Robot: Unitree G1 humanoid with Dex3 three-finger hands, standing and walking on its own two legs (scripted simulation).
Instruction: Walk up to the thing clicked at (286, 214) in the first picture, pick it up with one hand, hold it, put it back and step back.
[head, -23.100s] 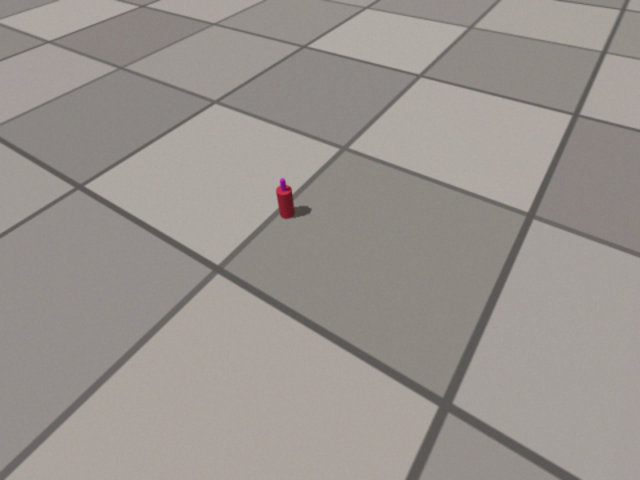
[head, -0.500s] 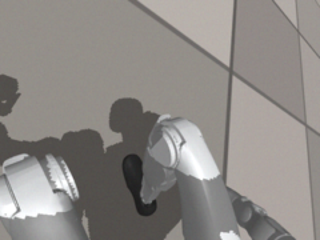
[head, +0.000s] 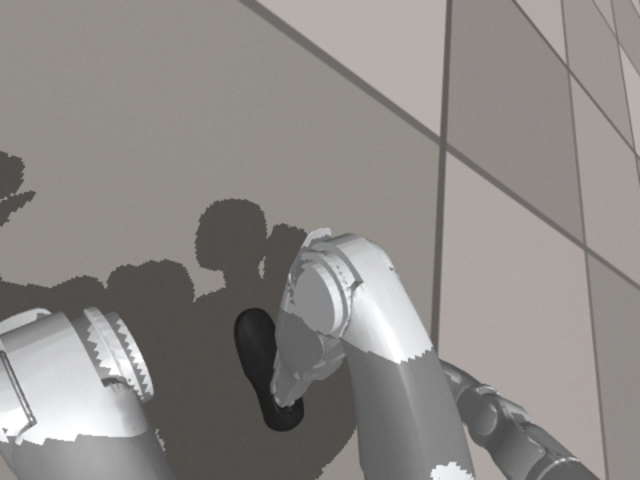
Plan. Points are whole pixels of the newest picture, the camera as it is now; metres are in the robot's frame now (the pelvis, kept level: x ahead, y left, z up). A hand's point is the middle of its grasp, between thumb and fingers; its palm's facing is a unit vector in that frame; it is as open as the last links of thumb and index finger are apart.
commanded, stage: open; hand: left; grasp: from the side
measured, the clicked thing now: out of the picture +0.47 +0.29 -0.20
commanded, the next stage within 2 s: withdraw in 0.12 s
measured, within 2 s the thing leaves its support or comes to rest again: neither
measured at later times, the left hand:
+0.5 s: hand out of the picture +0.47 +0.32 -0.16, palm faces +0.43 -0.90 +0.00, open 17.0 cm
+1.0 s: hand out of the picture +0.41 +0.43 -0.05, palm faces +0.41 -0.84 -0.35, open 17.1 cm
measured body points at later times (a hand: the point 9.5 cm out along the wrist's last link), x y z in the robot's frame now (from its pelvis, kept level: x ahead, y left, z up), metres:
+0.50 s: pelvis +0.00 +0.00 +0.00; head +0.25 +0.19 +0.32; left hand +0.45 +0.37 -0.16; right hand +0.15 -0.25 -0.04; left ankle +0.07 +0.12 -0.27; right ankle +0.15 -0.13 -0.27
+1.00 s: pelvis +0.01 -0.01 +0.04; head +0.21 +0.14 +0.41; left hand +0.38 +0.47 -0.03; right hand +0.15 -0.25 -0.05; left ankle +0.07 +0.12 -0.27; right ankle +0.15 -0.13 -0.27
